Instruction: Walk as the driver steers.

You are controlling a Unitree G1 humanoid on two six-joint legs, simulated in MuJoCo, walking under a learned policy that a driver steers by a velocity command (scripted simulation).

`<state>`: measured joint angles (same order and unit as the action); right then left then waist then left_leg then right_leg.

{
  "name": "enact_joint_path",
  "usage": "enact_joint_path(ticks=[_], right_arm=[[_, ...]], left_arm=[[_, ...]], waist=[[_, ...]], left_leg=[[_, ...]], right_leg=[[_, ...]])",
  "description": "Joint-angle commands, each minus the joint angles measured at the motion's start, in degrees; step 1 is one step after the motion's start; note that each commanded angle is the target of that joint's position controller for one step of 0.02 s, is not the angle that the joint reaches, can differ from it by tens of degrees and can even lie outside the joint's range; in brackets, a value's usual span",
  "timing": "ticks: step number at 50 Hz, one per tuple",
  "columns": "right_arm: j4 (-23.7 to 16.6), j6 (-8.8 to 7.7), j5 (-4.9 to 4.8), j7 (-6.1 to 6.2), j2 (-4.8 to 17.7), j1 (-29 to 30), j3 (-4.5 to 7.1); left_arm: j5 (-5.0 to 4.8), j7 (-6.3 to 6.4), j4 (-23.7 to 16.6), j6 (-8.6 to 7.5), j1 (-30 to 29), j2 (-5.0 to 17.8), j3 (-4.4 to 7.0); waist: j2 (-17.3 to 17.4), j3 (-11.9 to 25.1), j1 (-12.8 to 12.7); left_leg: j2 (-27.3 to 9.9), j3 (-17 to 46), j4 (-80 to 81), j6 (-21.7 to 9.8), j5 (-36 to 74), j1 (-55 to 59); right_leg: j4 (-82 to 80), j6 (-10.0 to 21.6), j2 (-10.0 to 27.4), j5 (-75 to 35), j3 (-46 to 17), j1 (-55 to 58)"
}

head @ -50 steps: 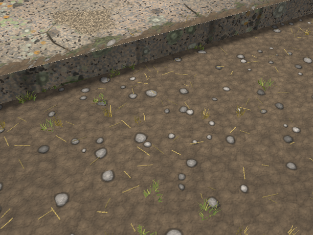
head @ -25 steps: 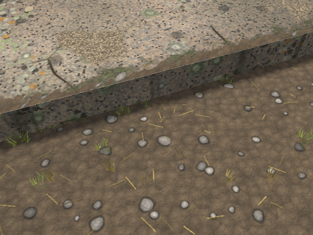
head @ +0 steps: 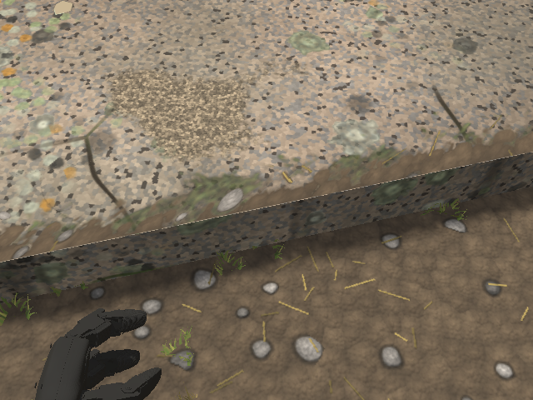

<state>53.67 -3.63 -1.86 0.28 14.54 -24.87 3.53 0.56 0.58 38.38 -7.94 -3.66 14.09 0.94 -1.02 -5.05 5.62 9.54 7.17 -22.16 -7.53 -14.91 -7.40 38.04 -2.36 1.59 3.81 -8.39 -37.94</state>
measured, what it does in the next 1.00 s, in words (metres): walks ahead: right foot, then left foot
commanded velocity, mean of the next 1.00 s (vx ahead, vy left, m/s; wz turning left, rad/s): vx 0.40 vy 0.00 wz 0.00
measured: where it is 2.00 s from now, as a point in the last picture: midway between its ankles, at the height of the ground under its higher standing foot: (336, 123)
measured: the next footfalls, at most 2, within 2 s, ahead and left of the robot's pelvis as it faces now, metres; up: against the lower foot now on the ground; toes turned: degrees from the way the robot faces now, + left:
right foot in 0.10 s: +0.32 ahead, -0.12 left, +0.00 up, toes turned +12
left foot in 0.50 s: +0.18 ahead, +0.10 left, +0.00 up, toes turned +21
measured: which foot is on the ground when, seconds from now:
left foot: down 0.00-0.10, up 0.12-0.48, down 0.50-1.00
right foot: up 0.00-0.08, down 0.10-0.50, up 0.52-0.98, down 1.00-1.00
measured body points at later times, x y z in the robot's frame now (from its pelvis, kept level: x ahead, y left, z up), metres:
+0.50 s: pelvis +0.16 -0.03 -0.01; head +0.17 -0.01 +0.44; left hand +0.12 +0.25 -0.14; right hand +0.42 -0.20 -0.10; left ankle +0.14 +0.08 -0.74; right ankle +0.28 -0.12 -0.74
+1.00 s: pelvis +0.33 -0.08 -0.03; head +0.33 -0.11 +0.42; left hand +0.50 +0.21 -0.09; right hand +0.39 -0.37 -0.17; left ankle +0.14 +0.09 -0.73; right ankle +0.38 -0.17 -0.74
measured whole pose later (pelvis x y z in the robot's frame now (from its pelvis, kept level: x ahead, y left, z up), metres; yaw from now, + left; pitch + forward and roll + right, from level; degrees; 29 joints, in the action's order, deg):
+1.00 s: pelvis +0.33 -0.08 -0.03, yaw -3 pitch +2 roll +2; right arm 46.5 -3.1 2.8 -0.4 19.1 -18.9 4.8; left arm 1.0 -4.7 40.2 0.9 10.3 19.1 4.8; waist 2.9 3.2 0.0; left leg -11.3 -21.3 -27.9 6.6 -27.1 4.1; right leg 42.8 7.6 4.3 18.5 6.5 -27.9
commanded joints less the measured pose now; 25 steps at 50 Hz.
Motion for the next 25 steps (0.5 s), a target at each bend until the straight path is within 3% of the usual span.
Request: enact_joint_path(ticks=[1,2,3,4,5,6,7,8,9,10,12,14,18,22,23,24,25], right_arm=[[-4.6,0.55,-0.36,1.45,9.5,0.3,2.38],[-5.2,0.93,-0.31,1.74,8.4,1.3,2.24],[-5.6,1.28,2.85,0.75,11.7,3.3,3.47],[-7.5,1.1,2.29,0.53,10.2,5.0,3.67],[-9.5,0.89,1.4,0.61,8.6,5.7,3.22],[-11.2,1.36,-0.25,1.45,2.6,-0.8,2.12],[-11.6,2.07,-0.06,2.03,6.7,-9.5,2.2],[-10.2,3.25,1.7,2.02,8.9,-7.2,2.46],[-11.2,4.08,3.35,1.23,9.5,-0.9,2.66],[-12.4,4.89,4.0,0.24,9.3,3.2,2.99],[-13.4,6.79,3.97,-1.74,7.5,4.2,2.7],[-15.0,7.69,3.27,-2.23,6.0,5.2,2.22],[-17.1,8.23,3.41,-2.7,4.4,8.6,0.8],[-15.9,7.77,3.37,-1.94,2.9,8.7,-1.08],[-14.8,7.15,3.67,-1.57,2.0,6.9,-1.65],[-14.6,6.45,3.9,-1.12,4.0,6.4,-1.54],[-14.8,5.55,4.97,-0.77,7.4,4.1,-1.3]], left_arm=[[-1.05,0.14,-4.6,-0.13,1.0,4.1,1.48],[-1.26,0.25,-5.5,0.1,0.6,5.3,1.97],[1.37,0.88,-2.1,1.93,9.2,5.0,0.39],[2.3,1.53,-0.9,2.1,14.7,6.5,0.8],[3.23,2.0,0.6,1.51,22.2,10.2,1.74],[3.88,1.59,-0.2,1.52,25.8,13.3,2.09],[1.88,0.57,-1.0,2.03,24.8,10.7,2.16],[1.08,0.83,-3.5,2.33,17.1,7.4,1.96],[0.8,1.24,-4.3,2.86,13.0,3.2,0.66],[1.19,1.56,-3.9,3.52,11.9,2.4,0.1],[1.06,1.85,-2.0,4.46,13.0,5.6,1.04],[1.22,1.4,-1.2,4.65,13.8,6.8,1.8],[1.58,0.55,-0.1,4.88,14.9,7.5,2.35],[1.11,-1.22,1.5,6.54,15.5,7.5,2.11],[0.63,-1.81,1.8,7.16,15.4,7.0,1.76],[0.64,-2.38,2.6,7.62,18.3,7.5,2.16],[0.46,-3.22,1.8,7.47,20.6,3.1,1.31]], waist=[[5.5,8.1,-3.1],[7.0,7.7,-3.8],[10.5,9.5,-5.6],[9.9,11.1,-8.0],[5.8,14.7,-11.5],[-7.7,23.6,-9.3],[-8.6,35.3,-5.1],[-4.9,32.0,-4.7],[-2.0,23.4,-4.6],[-1.6,18.4,-4.5],[-5.3,12.6,-3.7],[-6.2,12.8,-2.9],[-7.3,13.1,-2.9],[-9.4,11.8,-3.5],[-8.5,10.6,-2.4],[-6.7,8.3,-2.7],[5.0,10.3,-2.6]], left_leg=[[-5.8,10.5,-1.3,2.5,29.0,-13.6],[-5.5,12.5,-4.3,3.5,25.6,-12.9],[-3.8,8.9,-11.0,4.0,35.4,-8.9],[-2.2,9.5,-19.7,6.1,36.3,-10.2],[-1.6,8.6,-33.2,7.3,22.5,-15.6],[3.7,0.2,-55.7,7.5,-31.4,-23.6],[-1.8,0.4,-62.7,7.3,-28.4,-25.2],[-5.0,-1.1,-64.4,7.7,-19.5,-27.2],[-6.6,-2.7,-60.5,8.5,-14.5,-28.6],[-7.6,-3.0,-58.0,9.6,-13.0,-28.7],[-8.6,-4.4,-54.0,10.4,-11.1,-24.9],[-9.1,-5.5,-50.5,9.9,-9.4,-23.3],[-9.2,-5.7,-36.5,7.6,-7.3,-15.2],[-6.9,-8.5,-16.4,6.3,-6.3,-4.7],[-6.8,-9.3,-6.9,5.8,-1.4,1.4],[-7.7,-7.8,0.0,5.1,1.0,5.8],[-20.8,6.9,8.9,3.3,-11.4,9.9]], right_leg=[[-11.5,-0.5,-10.4,-13.8,7.4,24.6],[-13.4,-0.1,-9.9,-14.2,5.7,25.6],[-12.0,1.4,-8.6,-16.1,8.8,27.1],[-15.5,2.7,-6.5,-19.0,6.3,33.4],[-14.5,4.8,2.7,-32.9,-0.2,43.3],[-4.4,10.5,24.2,-71.8,-13.3,55.1],[-2.8,16.6,32.4,-69.6,-22.5,58.9],[-7.5,18.3,28.5,-48.1,-21.8,51.9],[-11.6,16.3,21.9,-34.9,-14.2,42.7],[-14.2,14.7,18.0,-29.2,-9.3,37.4],[-17.8,14.0,14.9,-27.2,-1.5,27.8],[-19.2,14.5,14.8,-24.8,2.1,25.6],[-20.7,14.8,14.4,-15.4,4.8,19.2],[-20.7,12.8,11.5,-2.1,3.8,16.6],[-19.6,11.0,10.0,1.1,3.8,13.7],[-18.4,7.6,8.1,4.8,3.7,10.1],[-9.6,3.9,2.7,19.8,7.3,6.0]])
Over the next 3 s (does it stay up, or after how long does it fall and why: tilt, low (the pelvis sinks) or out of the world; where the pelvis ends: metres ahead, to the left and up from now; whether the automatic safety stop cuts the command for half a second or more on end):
stays up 1.50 -0.29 0.18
